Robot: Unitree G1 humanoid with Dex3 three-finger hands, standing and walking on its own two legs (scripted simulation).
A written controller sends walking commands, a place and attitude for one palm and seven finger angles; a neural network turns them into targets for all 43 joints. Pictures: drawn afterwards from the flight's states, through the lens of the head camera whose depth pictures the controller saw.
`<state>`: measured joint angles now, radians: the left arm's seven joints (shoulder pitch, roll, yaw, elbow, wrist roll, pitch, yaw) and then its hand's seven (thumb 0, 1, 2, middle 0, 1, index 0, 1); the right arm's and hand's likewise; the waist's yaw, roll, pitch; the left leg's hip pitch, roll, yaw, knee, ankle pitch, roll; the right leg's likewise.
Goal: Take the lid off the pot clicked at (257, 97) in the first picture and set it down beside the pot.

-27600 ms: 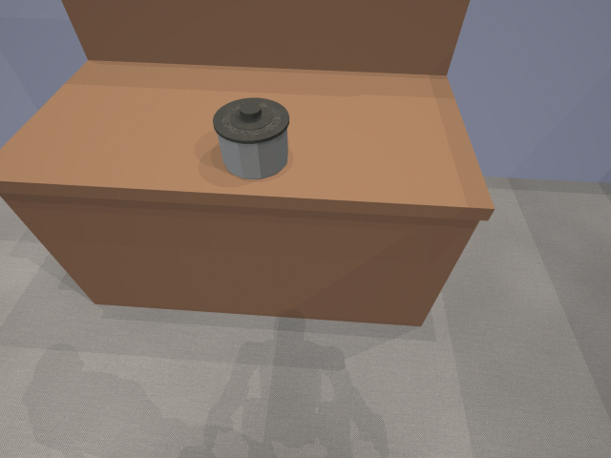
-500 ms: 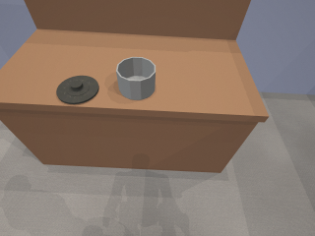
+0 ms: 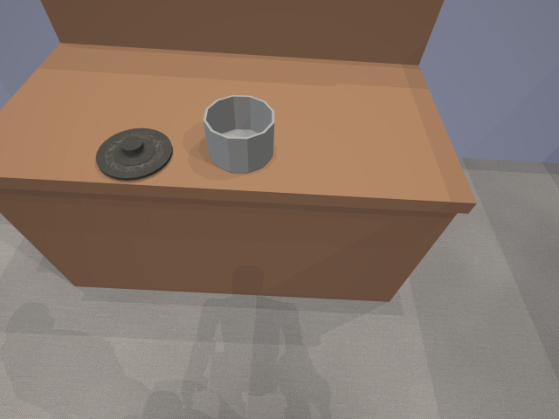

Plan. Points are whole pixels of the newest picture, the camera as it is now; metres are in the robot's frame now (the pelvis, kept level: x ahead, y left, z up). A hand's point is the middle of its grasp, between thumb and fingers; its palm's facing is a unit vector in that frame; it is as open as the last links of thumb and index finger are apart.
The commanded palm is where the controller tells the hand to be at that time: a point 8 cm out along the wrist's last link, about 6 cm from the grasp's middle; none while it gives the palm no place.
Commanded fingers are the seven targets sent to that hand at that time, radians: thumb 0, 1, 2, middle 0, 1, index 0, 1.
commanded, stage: look to check the result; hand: left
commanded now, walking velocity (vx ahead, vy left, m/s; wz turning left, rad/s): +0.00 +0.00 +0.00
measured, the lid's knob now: (132, 145) +0.68 +0.37 -0.08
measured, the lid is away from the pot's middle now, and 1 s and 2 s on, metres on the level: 0.26 0.26 0.26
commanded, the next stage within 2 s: stand and wait in 0.02 s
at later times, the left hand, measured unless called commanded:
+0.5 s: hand out of the picture +0.00 +0.18 -0.18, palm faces +0.02 -0.98 -0.18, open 7.3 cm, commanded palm none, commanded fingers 0.00 0.90 0.90 -0.20 -0.30 -0.20 -0.30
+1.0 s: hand out of the picture -0.01 +0.18 -0.18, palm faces +0.02 -0.98 -0.17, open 7.3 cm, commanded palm none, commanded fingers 0.00 0.90 0.90 -0.20 -0.30 -0.20 -0.30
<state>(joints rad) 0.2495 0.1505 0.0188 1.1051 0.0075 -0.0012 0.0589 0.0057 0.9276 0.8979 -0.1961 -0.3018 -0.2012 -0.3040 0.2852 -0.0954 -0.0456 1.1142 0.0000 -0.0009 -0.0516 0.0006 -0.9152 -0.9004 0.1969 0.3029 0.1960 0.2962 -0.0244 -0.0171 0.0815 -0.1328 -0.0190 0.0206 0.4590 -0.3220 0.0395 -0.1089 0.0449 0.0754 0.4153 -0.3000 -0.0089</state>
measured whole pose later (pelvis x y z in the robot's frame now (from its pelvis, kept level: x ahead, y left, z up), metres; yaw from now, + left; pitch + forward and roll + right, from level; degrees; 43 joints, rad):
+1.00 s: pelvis -0.01 +0.02 +0.00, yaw +0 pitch +0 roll -1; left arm 0.26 0.14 0.02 1.12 0.01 0.00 0.06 0.01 0.92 0.90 -0.20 -0.30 -0.20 -0.30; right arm 0.29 -0.09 -0.04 1.12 0.00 -0.01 -0.05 0.00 -0.92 -0.90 0.20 0.30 0.20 0.30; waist -0.02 -0.03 0.08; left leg -0.13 -0.05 0.03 0.44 -0.30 0.07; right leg -0.11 0.01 0.08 0.41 -0.29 0.02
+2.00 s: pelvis -0.01 +0.01 +0.00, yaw +0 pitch +0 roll -1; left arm 0.27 0.13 0.02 1.12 0.01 0.00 0.06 0.01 0.92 0.90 -0.20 -0.30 -0.20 -0.30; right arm 0.30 -0.09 -0.04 1.12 0.00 -0.01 -0.05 0.00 -0.91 -0.90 0.20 0.30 0.20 0.30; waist -0.02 -0.02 0.08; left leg -0.13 -0.05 0.02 0.43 -0.29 0.06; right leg -0.11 0.02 0.07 0.41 -0.28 0.01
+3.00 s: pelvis +0.00 +0.01 +0.00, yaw +1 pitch +0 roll -1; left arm 0.27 0.13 0.02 1.12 0.01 0.00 0.06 0.01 0.92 0.90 -0.20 -0.30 -0.20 -0.30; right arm 0.29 -0.09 -0.04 1.12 0.00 -0.01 -0.06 0.00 -0.92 -0.90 0.20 0.30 0.20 0.30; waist -0.02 -0.02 0.08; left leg -0.12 -0.05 0.02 0.43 -0.30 0.06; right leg -0.10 0.02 0.07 0.40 -0.29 0.01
